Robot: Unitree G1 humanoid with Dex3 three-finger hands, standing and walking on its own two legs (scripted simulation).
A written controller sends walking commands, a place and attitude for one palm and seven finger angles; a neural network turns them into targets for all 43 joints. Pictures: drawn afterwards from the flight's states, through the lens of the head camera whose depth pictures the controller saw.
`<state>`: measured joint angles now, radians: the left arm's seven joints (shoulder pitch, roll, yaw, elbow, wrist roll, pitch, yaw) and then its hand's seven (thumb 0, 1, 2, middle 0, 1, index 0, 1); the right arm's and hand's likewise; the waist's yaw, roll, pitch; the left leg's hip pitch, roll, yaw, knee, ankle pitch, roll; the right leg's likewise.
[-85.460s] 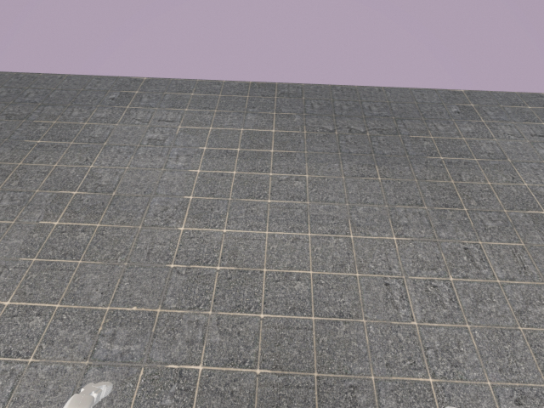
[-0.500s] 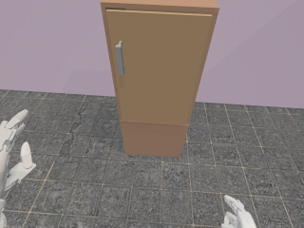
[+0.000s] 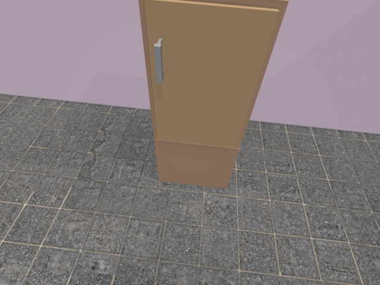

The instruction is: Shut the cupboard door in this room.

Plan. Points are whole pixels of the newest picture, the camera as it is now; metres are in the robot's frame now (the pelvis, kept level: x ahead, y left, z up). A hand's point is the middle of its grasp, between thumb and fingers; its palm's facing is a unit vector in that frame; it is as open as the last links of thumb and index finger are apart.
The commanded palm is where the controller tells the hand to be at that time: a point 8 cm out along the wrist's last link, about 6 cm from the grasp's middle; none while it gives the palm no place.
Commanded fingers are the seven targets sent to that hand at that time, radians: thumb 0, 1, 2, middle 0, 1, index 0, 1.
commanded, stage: let the arm hang, fingers relaxed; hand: left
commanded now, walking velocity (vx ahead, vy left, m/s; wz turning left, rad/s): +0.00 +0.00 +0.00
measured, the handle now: (160, 60) +0.75 +0.15 +0.07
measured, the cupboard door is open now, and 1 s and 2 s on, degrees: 0 0 0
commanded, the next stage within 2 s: look to check the result in 0.56 s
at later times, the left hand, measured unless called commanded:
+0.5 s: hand out of the picture +0.01 +0.15 -0.18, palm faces +0.00 -0.99 -0.15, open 7.3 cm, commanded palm none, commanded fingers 0.00 0.90 0.90 -0.20 -0.30 -0.20 -0.30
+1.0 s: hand out of the picture +0.00 +0.15 -0.17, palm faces +0.01 -0.98 -0.19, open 7.4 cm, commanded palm none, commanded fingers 0.00 0.90 0.90 -0.20 -0.30 -0.20 -0.30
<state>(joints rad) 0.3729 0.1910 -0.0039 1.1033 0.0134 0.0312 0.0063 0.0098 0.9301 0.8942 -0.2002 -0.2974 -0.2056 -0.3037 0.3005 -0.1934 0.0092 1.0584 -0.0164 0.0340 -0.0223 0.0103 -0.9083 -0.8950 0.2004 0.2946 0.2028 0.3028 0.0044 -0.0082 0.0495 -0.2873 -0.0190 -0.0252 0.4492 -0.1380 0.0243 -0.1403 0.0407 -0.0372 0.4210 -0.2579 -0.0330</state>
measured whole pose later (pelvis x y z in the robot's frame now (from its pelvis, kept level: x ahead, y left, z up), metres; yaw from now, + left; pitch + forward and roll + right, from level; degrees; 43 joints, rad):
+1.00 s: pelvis +0.03 -0.02 +0.00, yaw -2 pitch -2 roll +0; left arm 0.33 0.14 0.00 1.16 0.01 -0.01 0.03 0.00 0.91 0.90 -0.20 -0.30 -0.20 -0.30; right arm 0.28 -0.14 0.01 1.13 -0.01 0.01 -0.04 0.01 -0.91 -0.89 0.20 0.29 0.20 0.30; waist 0.00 0.00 0.03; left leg -0.21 -0.01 0.00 0.40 -0.16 0.00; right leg -0.07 0.05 -0.01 0.38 -0.28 -0.05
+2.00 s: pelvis +0.05 -0.03 +0.00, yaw -2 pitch -2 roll +0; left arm 0.31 0.15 0.01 1.14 0.01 -0.01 0.03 0.00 0.91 0.90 -0.20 -0.30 -0.20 -0.30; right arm 0.25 -0.17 0.01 1.13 -0.01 0.01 -0.04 0.00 -0.91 -0.89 0.20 0.29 0.20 0.30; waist 0.00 -0.01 0.04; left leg -0.17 0.01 0.00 0.40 -0.19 -0.01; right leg -0.03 0.07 -0.01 0.34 -0.29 -0.07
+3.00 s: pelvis +0.05 -0.03 +0.00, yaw -2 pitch -2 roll +1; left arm 0.30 0.16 0.01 1.14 0.01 -0.01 0.03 0.00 0.91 0.90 -0.20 -0.30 -0.20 -0.30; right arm 0.26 -0.17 0.01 1.14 -0.01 0.00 -0.04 0.01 -0.91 -0.89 0.20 0.29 0.20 0.30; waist -0.01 -0.01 0.04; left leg -0.16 0.00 0.00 0.38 -0.19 -0.01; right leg -0.02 0.06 0.00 0.33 -0.28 -0.06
